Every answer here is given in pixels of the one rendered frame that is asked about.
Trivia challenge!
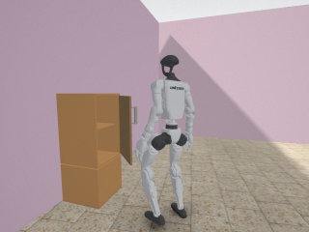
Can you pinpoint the robot right thigh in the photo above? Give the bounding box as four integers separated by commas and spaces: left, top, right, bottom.
169, 133, 187, 178

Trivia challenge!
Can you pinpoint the right robot upper arm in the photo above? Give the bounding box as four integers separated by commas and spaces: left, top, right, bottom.
183, 82, 195, 115

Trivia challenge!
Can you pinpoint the robot thigh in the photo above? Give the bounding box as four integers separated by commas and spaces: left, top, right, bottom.
141, 133, 168, 180
169, 133, 187, 178

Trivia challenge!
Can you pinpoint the robot left hand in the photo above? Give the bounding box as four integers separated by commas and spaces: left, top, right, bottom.
134, 138, 149, 162

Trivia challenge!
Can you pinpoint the robot left thigh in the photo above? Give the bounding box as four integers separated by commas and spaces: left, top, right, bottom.
141, 133, 168, 180

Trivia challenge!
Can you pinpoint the robot right hand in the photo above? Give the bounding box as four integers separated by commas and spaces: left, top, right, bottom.
183, 133, 193, 152

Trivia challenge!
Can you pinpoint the handle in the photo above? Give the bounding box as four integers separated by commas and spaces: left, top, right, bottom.
132, 106, 138, 125

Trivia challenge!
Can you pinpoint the left robot upper arm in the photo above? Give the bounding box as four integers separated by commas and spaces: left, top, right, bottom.
150, 79, 164, 116

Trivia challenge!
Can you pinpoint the left robot forearm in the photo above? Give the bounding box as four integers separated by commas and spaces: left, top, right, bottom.
141, 106, 158, 141

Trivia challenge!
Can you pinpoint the cupboard door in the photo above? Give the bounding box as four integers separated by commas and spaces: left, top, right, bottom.
119, 96, 132, 165

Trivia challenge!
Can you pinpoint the right robot forearm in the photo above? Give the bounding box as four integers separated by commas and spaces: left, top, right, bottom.
185, 110, 195, 134

